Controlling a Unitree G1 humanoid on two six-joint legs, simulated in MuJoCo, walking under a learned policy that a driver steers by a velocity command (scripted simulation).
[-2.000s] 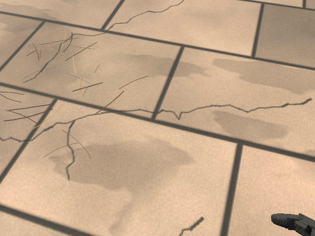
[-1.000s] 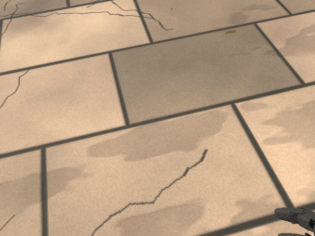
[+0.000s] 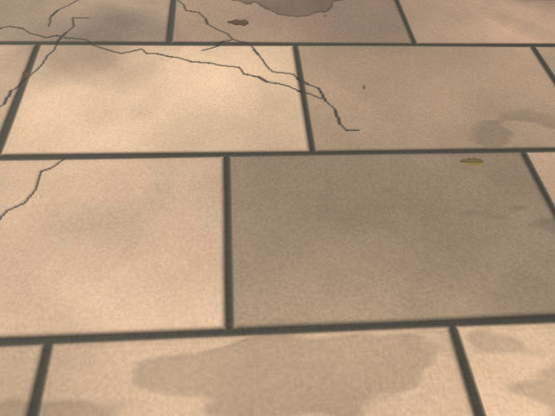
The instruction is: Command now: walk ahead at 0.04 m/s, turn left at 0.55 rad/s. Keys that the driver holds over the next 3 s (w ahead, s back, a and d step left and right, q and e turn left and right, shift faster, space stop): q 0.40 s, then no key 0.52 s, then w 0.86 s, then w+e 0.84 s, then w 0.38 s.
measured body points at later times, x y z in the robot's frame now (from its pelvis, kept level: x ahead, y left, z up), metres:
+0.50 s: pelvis +0.02 -0.02 +0.01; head +0.05 -0.02 +0.46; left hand +0.09 +0.30 -0.09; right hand +0.26 -0.25 -0.08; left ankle +0.00 +0.10 -0.71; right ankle +0.06 -0.13 -0.73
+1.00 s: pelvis +0.01 +0.01 +0.01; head +0.01 +0.02 +0.46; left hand +0.02 +0.30 -0.12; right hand +0.23 -0.18 -0.09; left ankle -0.04 +0.12 -0.73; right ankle +0.06 -0.13 -0.73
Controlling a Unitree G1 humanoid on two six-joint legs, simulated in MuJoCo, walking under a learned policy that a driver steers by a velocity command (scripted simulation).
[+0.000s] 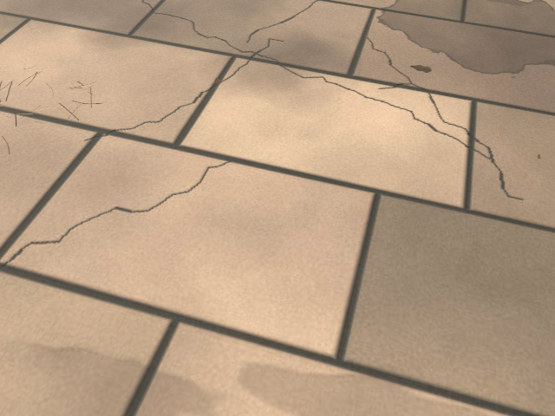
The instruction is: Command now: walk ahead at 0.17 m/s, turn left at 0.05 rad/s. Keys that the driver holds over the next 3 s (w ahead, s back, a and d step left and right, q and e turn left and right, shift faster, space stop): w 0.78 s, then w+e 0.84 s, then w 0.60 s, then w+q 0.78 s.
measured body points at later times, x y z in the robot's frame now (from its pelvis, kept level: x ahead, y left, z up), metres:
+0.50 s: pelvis +0.15 -0.05 +0.01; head +0.17 -0.07 +0.46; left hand +0.11 +0.21 -0.11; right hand +0.34 -0.30 -0.09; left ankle +0.30 +0.13 -0.67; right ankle +0.05 -0.13 -0.74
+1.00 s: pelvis +0.44 -0.01 +0.01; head +0.46 -0.01 +0.46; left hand +0.60 +0.26 -0.10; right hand +0.48 -0.29 -0.12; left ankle +0.42 +0.08 -0.74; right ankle +0.57 -0.19 -0.66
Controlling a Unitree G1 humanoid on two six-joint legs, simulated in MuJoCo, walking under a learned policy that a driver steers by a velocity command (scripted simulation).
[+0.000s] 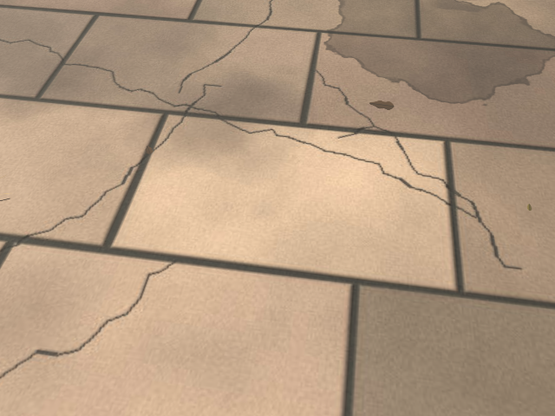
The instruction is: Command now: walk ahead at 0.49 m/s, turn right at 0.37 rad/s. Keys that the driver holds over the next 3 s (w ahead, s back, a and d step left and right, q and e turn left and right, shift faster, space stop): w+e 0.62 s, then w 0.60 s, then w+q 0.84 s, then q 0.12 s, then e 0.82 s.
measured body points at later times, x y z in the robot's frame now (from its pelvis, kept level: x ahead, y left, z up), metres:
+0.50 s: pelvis +0.29 -0.08 +0.00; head +0.33 -0.10 +0.45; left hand +0.44 +0.18 -0.10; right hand +0.41 -0.38 -0.09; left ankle +0.44 +0.09 -0.67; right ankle +0.27 -0.14 -0.75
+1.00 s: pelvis +0.58 -0.11 +0.00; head +0.61 -0.11 +0.45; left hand +0.85 +0.04 -0.10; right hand +0.48 -0.37 -0.12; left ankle +0.60 -0.01 -0.75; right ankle +0.60 -0.30 -0.68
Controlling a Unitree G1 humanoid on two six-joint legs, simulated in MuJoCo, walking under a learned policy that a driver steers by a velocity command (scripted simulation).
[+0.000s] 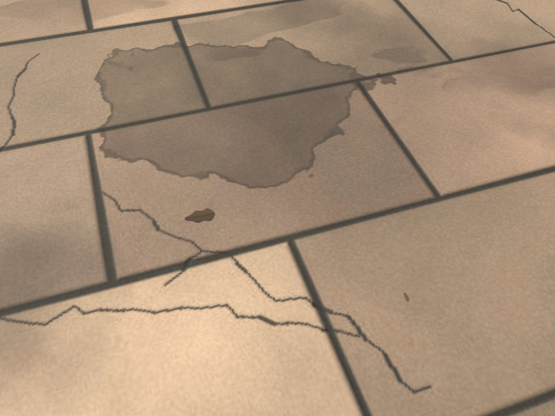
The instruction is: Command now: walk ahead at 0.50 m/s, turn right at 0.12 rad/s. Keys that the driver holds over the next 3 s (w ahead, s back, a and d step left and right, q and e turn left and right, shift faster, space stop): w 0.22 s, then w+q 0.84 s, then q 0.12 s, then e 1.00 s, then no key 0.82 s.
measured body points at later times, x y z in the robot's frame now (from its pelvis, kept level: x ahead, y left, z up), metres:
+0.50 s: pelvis +0.27 -0.06 +0.00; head +0.29 -0.07 +0.45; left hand +0.32 +0.22 -0.11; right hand +0.42 -0.33 -0.12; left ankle +0.35 +0.12 -0.67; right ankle +0.26 -0.15 -0.75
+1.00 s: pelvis +0.54 +0.04 +0.00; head +0.57 +0.07 +0.44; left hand +0.60 +0.36 -0.10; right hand +0.72 -0.19 -0.11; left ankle +0.52 +0.11 -0.75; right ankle +0.66 -0.11 -0.67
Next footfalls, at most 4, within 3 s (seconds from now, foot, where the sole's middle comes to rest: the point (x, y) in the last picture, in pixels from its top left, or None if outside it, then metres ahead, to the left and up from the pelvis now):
0.24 right None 0.30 -0.15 -0.78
0.78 left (216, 387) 0.56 0.12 -0.78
1.22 right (243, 271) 0.89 0.05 -0.78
1.62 left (174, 316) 0.76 0.23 -0.78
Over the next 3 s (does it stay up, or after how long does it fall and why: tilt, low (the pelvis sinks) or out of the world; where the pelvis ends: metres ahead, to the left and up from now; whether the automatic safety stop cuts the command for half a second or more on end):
stays up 0.79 0.11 -0.01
